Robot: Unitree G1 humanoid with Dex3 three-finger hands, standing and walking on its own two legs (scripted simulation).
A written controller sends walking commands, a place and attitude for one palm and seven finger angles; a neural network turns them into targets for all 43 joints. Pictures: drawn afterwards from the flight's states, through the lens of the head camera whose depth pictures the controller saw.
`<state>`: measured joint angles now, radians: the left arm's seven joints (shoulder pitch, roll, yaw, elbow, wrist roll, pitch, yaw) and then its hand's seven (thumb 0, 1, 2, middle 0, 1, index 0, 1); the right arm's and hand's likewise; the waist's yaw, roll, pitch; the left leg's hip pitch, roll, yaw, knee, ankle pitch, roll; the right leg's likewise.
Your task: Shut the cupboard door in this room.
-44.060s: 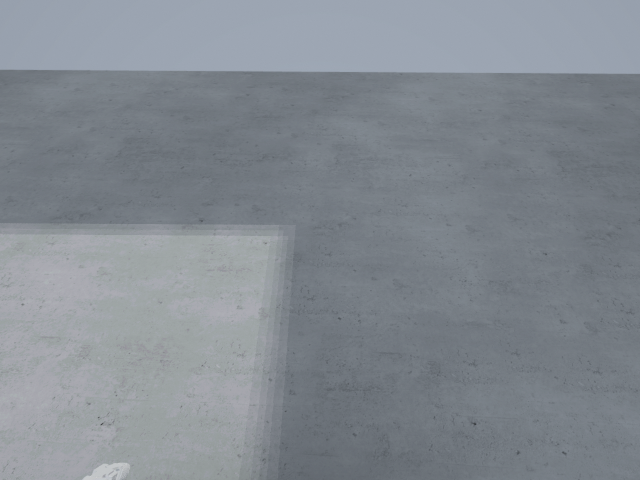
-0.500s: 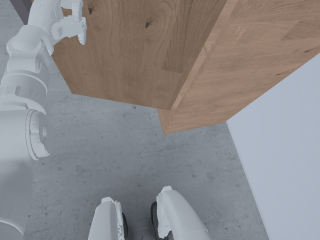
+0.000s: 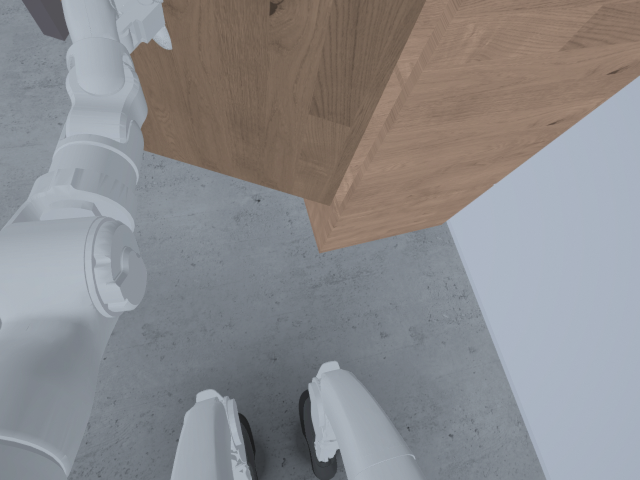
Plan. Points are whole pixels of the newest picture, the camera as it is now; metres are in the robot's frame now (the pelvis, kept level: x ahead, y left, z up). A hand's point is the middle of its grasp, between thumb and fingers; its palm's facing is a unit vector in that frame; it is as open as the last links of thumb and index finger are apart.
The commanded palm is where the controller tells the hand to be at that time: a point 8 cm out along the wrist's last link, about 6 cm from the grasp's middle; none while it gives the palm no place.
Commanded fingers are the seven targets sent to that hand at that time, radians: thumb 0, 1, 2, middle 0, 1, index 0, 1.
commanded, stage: pull the fist back off the door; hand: left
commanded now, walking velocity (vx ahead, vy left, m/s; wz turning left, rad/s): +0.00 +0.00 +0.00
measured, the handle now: out of the picture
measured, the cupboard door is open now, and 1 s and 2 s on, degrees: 60 60 60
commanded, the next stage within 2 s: draw the hand back to the body in 0.64 s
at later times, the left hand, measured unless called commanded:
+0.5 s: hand (167, 81) +0.52 +0.06 +0.09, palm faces +0.03 -1.00 -0.03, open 3.1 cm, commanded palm +0.50 +0.11 +0.10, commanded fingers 0.00 0.90 0.90 -1.30 -1.50 -1.30 -1.50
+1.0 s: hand (122, 112) +0.47 +0.10 +0.12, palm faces +0.06 -1.00 -0.05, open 3.1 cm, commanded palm +0.42 +0.15 +0.14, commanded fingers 0.00 0.90 0.90 -1.30 -1.50 -1.30 -1.50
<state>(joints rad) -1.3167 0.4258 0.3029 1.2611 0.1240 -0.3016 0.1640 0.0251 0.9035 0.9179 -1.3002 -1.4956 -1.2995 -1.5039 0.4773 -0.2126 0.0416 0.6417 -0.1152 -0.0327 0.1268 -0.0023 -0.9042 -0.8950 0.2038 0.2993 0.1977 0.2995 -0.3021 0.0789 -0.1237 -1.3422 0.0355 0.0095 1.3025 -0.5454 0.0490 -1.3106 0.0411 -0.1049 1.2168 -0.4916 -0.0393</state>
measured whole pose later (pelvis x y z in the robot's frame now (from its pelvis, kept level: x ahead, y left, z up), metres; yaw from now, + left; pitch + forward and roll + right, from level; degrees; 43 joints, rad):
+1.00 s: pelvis +0.01 -0.02 +0.06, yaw +1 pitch +19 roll +0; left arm -0.62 0.19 0.20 0.86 -0.08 -0.44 0.05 0.02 0.90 0.90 -1.30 -1.50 -1.30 -1.50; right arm 0.40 -0.23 0.00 0.60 0.00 0.07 0.05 0.00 -0.91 -0.90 0.20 0.30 0.20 0.30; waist -0.12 0.05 -0.12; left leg -0.85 0.02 0.07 0.99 -0.47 0.03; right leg -0.88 0.04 -0.03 0.99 -0.44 -0.05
